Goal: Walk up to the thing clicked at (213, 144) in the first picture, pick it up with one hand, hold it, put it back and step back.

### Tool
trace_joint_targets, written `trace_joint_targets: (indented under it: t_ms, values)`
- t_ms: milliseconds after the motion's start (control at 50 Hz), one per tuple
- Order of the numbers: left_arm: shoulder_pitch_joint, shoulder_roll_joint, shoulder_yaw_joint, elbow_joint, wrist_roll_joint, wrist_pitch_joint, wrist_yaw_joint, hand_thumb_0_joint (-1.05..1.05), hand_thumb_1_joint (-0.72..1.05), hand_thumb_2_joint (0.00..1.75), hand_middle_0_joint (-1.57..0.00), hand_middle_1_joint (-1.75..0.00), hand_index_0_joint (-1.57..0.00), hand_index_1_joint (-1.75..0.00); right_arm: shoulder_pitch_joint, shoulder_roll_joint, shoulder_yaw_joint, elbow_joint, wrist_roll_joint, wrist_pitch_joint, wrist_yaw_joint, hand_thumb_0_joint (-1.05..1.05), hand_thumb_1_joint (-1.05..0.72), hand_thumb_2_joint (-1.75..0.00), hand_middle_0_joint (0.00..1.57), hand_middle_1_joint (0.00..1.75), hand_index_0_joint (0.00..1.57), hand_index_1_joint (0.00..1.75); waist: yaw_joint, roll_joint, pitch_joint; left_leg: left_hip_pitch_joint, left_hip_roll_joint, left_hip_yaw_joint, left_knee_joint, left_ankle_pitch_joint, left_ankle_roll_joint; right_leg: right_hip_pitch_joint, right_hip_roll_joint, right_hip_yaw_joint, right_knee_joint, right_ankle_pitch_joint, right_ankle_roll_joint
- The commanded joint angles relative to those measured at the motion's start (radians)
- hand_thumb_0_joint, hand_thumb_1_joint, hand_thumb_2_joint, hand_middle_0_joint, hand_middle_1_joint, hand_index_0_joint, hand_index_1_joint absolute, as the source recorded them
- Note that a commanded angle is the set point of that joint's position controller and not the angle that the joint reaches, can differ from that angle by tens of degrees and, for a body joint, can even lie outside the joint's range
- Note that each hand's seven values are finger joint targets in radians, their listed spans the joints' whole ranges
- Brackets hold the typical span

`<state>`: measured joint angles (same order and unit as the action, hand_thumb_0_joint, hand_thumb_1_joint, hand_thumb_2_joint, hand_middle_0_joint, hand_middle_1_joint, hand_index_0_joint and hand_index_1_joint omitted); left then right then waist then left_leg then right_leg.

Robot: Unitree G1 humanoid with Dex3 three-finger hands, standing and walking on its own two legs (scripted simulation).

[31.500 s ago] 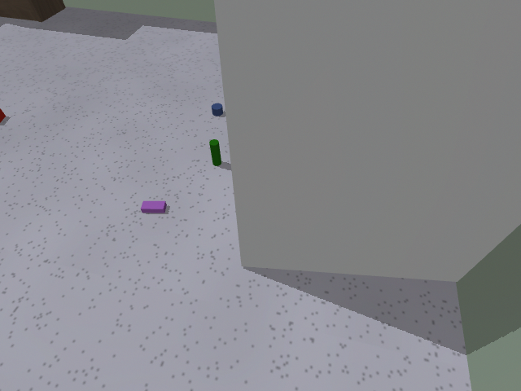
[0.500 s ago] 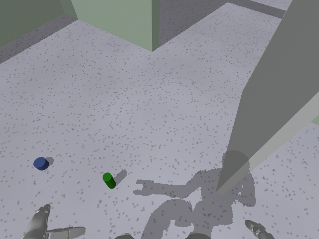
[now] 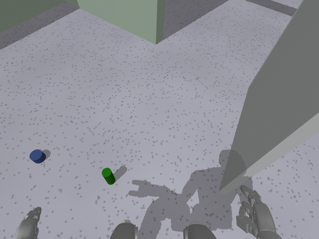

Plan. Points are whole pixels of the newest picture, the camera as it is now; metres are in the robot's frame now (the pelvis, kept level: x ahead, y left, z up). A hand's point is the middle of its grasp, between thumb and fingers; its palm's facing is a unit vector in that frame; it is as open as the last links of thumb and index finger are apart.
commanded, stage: go down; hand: left
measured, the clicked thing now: (108, 176) +0.46 +0.26 -0.63
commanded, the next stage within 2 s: none
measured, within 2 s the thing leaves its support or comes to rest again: neither
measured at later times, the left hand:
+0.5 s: hand (45, 229) +0.17 +0.32 -0.16, palm faces +0.20 -0.92 -0.32, open 17.2 cm
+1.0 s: hand (41, 195) +0.28 +0.40 -0.24, palm faces +0.30 -0.94 -0.17, open 17.4 cm
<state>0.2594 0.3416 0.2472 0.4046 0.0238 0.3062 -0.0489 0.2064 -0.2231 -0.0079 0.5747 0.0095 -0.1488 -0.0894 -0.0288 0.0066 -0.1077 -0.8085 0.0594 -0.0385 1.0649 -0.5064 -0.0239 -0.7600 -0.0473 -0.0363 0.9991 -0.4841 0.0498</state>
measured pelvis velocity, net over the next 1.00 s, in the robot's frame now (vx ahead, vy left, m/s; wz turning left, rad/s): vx -0.07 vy -0.01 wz -0.05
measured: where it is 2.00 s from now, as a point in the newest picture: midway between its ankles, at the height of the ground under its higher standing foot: outside the picture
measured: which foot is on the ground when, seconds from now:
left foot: down 0.00-1.00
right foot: down 0.00-1.00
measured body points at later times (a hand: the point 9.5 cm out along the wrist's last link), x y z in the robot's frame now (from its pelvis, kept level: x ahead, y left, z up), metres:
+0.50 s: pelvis -0.03 +0.00 -0.06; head +0.10 +0.02 +0.37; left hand +0.16 +0.37 -0.14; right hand +0.15 -0.26 -0.15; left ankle +0.01 +0.13 -0.67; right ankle +0.00 -0.15 -0.67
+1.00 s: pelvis -0.07 -0.01 -0.23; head +0.13 +0.03 +0.17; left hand +0.26 +0.45 -0.23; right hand +0.09 -0.28 -0.34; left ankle +0.00 +0.13 -0.67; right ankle +0.00 -0.15 -0.67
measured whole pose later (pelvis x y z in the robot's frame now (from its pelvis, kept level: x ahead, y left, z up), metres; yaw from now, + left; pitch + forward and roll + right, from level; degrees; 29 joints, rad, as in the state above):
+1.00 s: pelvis -0.07 -0.01 -0.23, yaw -3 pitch +33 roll -5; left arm -0.42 0.77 0.83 1.01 -0.17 -0.37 -0.57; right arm 0.09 -0.32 0.05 0.69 -0.05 -0.18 -0.06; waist -0.03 -0.03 -0.12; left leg -1.86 0.05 -0.13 1.96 -0.68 -0.06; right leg -1.80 -0.03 -0.03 1.91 -0.68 0.04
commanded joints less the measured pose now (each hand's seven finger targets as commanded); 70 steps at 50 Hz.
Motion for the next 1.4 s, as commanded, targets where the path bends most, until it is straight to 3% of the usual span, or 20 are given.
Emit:
trace_joint_targets:
  t_ms: [0,140,280,340,380,400,440,460,520,560,620,700,740,840,900,980,1100,1260,1360,1380]
  values:
    - [0.026,0.197,0.096,-0.171,-0.005,-0.024,0.007,0.00,-0.53,0.01,-0.09,-0.06,-0.10,-0.05,0.015,-0.156,-0.061,-0.131,-0.004,-0.062,-0.025,0.00,-0.90,-0.89,0.20,0.30,0.20,0.30,-0.004,0.089,-0.216,0.133,-0.028,0.014,-0.128,0.335,0.018,0.062,0.052,-0.031,-0.069,0.256,-0.060]
    - [0.062,0.215,0.140,-0.219,-0.029,-0.068,-0.014,0.00,-0.51,0.03,-0.08,-0.06,-0.09,-0.05,0.020,-0.148,-0.063,-0.141,-0.010,-0.076,-0.025,0.00,-0.92,-0.90,0.20,0.30,0.20,0.30,0.005,0.093,-0.271,0.088,-0.030,0.017,-0.060,0.351,0.022,0.031,0.049,-0.022,-0.013,0.281,-0.060]
    - [0.098,0.235,0.199,-0.153,-0.054,-0.146,-0.043,0.00,-0.47,0.05,-0.07,-0.07,-0.09,-0.06,0.008,-0.157,-0.071,-0.139,-0.013,-0.090,-0.016,0.00,-0.94,-0.91,0.20,0.30,0.20,0.30,0.014,0.083,-0.256,-0.006,-0.032,0.014,-0.016,0.249,0.025,-0.060,0.048,-0.020,0.038,0.187,-0.062]
    - [0.008,0.272,0.225,-0.114,-0.063,-0.196,-0.059,0.00,-0.52,0.05,-0.08,-0.08,-0.09,-0.06,0.008,-0.170,-0.072,-0.125,-0.015,-0.101,-0.013,0.00,-0.95,-0.90,0.20,0.30,0.20,0.30,-0.003,0.082,-0.232,-0.060,-0.030,0.013,0.022,0.207,0.027,-0.122,0.047,-0.013,0.077,0.156,-0.061]
    - [-0.161,0.292,0.229,-0.125,-0.074,-0.267,-0.080,0.00,-0.51,0.04,-0.07,-0.07,-0.08,-0.05,-0.012,-0.169,-0.069,-0.120,-0.018,-0.116,-0.009,0.00,-0.97,-0.91,0.20,0.30,0.20,0.30,-0.017,0.090,-0.227,-0.132,-0.030,0.012,0.087,0.161,0.031,-0.216,0.045,-0.009,0.137,0.122,-0.060]
    - [-0.130,0.329,0.283,0.008,-0.079,-0.293,-0.086,0.00,-0.51,0.05,-0.07,-0.08,-0.09,-0.06,-0.008,-0.180,-0.072,-0.099,-0.019,-0.117,-0.009,0.00,-0.97,-0.91,0.20,0.30,0.20,0.30,-0.010,0.047,-0.226,-0.189,-0.032,0.016,0.126,0.138,0.037,-0.247,0.044,-0.004,0.164,0.103,-0.060]
    - [-0.271,0.340,0.281,-0.026,-0.102,-0.385,-0.125,0.00,-0.52,0.07,-0.07,-0.10,-0.08,-0.08,-0.018,-0.183,-0.071,-0.099,-0.021,-0.130,-0.004,0.00,-0.97,-0.91,0.20,0.30,0.20,0.30,-0.018,0.062,-0.281,-0.255,-0.037,0.016,0.191,0.086,0.040,-0.323,0.041,0.005,0.229,0.060,-0.061]
    - [-0.261,0.390,0.326,0.021,-0.107,-0.420,-0.139,0.00,-0.44,0.04,-0.06,-0.04,-0.07,-0.03,-0.012,-0.197,-0.074,-0.090,-0.020,-0.133,-0.004,0.00,-0.98,-0.91,0.20,0.30,0.20,0.30,0.002,0.074,-0.312,-0.269,-0.037,0.009,0.207,0.079,0.039,-0.338,0.037,0.008,0.259,0.049,-0.063]
    - [-0.335,0.429,0.358,0.081,-0.145,-0.527,-0.215,0.00,-0.46,0.05,-0.05,-0.03,-0.06,-0.03,-0.008,-0.221,-0.072,-0.075,-0.020,-0.132,-0.002,0.00,-0.93,-0.90,0.20,0.30,0.20,0.30,0.007,0.093,-0.386,-0.325,-0.035,0.000,0.278,0.058,0.034,-0.421,0.032,0.021,0.336,0.017,-0.065]
    - [-0.395,0.518,0.424,0.149,-0.158,-0.576,-0.252,0.00,-0.50,0.06,-0.04,-0.06,-0.05,-0.05,-0.014,-0.236,-0.070,-0.061,-0.022,-0.128,-0.001,0.00,-0.91,-0.90,0.20,0.30,0.20,0.30,0.029,0.107,-0.426,-0.380,-0.034,-0.005,0.328,0.041,0.032,-0.466,0.030,0.033,0.379,-0.009,-0.066]
    - [-0.424,0.595,0.505,0.248,-0.174,-0.620,-0.300,0.00,-0.50,0.07,-0.03,-0.05,-0.04,-0.04,-0.019,-0.263,-0.066,-0.055,-0.023,-0.111,0.002,0.00,-0.89,-0.89,0.20,0.30,0.20,0.30,0.071,0.144,-0.510,-0.372,-0.028,-0.021,0.366,0.065,0.024,-0.543,0.037,0.014,0.458,-0.004,-0.074]
    - [-0.441,0.629,0.557,0.361,-0.201,-0.646,-0.377,0.00,-0.52,0.09,-0.02,-0.08,-0.04,-0.07,-0.013,-0.284,-0.061,-0.033,-0.025,-0.091,0.006,0.00,-0.89,-0.90,0.20,0.30,0.20,0.30,0.085,0.133,-0.587,-0.404,-0.032,-0.024,0.439,0.171,0.027,-0.588,0.043,-0.014,0.540,0.066,-0.082]
    - [-0.528,0.641,0.554,0.379,-0.208,-0.667,-0.423,0.00,-0.54,0.09,-0.02,-0.09,-0.04,-0.07,-0.012,-0.293,-0.054,-0.019,-0.034,-0.086,0.011,0.00,-0.89,-0.90,0.20,0.30,0.20,0.30,0.064,0.168,-0.577,-0.429,-0.029,-0.039,0.472,0.169,0.025,-0.673,0.043,-0.023,0.592,0.057,-0.086]
    - [-0.739,0.805,0.645,0.350,-0.226,-0.735,-0.488,0.00,-0.54,0.11,-0.01,-0.11,-0.04,-0.09,-0.005,-0.312,-0.041,0.010,-0.044,-0.080,0.007,0.00,-0.89,-0.90,0.20,0.30,0.20,0.30,0.040,0.151,-0.635,-0.517,-0.028,-0.031,0.592,0.138,0.037,-0.717,0.045,-0.016,0.661,0.041,-0.080]
    - [-0.809,0.824,0.649,0.410,-0.227,-0.750,-0.518,0.00,-0.53,0.13,-0.01,-0.12,-0.04,-0.10,0.004,-0.314,-0.028,0.035,-0.052,-0.074,0.004,0.00,-0.88,-0.90,0.20,0.30,0.20,0.30,0.020,0.139,-0.616,-0.588,-0.029,-0.028,0.634,0.067,0.040,-0.751,0.046,-0.012,0.687,-0.009,-0.077]
    - [-0.832,0.893,0.677,0.490,-0.219,-0.736,-0.552,0.00,-0.50,0.13,-0.01,-0.13,-0.04,-0.11,-0.003,-0.330,-0.013,0.035,-0.058,-0.063,0.005,0.00,-0.87,-0.89,0.20,0.30,0.20,0.30,0.036,0.152,-0.604,-0.645,-0.027,-0.023,0.662,-0.011,0.037,-0.790,0.049,-0.017,0.720,-0.068,-0.078]
    - [-0.868,1.005,0.735,0.501,-0.214,-0.713,-0.567,0.00,-0.50,0.12,-0.02,-0.13,-0.05,-0.11,-0.006,-0.345,0.009,0.029,-0.058,-0.050,0.014,0.00,-0.88,-0.90,0.20,0.30,0.20,0.30,0.052,0.195,-0.619,-0.719,-0.024,-0.017,0.705,-0.037,0.035,-0.814,0.055,-0.039,0.792,-0.084,-0.079]
    - [-0.950,1.049,0.755,0.490,-0.215,-0.724,-0.579,0.00,-0.53,0.12,-0.02,-0.14,-0.05,-0.11,0.003,-0.363,0.013,0.044,-0.066,-0.049,0.021,0.00,-0.88,-0.90,0.20,0.30,0.20,0.30,0.032,0.216,-0.608,-0.767,-0.018,-0.017,0.786,-0.021,0.038,-0.894,0.059,-0.051,0.869,-0.062,-0.080]
    - [-1.020,1.068,0.741,0.503,-0.209,-0.729,-0.597,0.00,-0.51,0.13,-0.02,-0.15,-0.05,-0.12,0.009,-0.379,0.017,0.051,-0.068,-0.047,0.027,0.00,-0.88,-0.90,0.20,0.30,0.20,0.30,0.002,0.242,-0.585,-0.783,-0.016,-0.041,0.803,-0.047,0.033,-0.959,0.056,-0.068,0.918,-0.078,-0.082]
    - [-0.982,1.054,0.751,0.546,-0.214,-0.725,-0.598,0.00,-0.51,0.12,-0.02,-0.14,-0.05,-0.11,0.011,-0.384,0.019,0.053,-0.069,-0.043,0.029,0.00,-0.88,-0.90,0.20,0.30,0.20,0.30,0.011,0.237,-0.579,-0.772,-0.017,-0.043,0.810,-0.023,0.032,-0.968,0.055,-0.072,0.930,-0.056,-0.082]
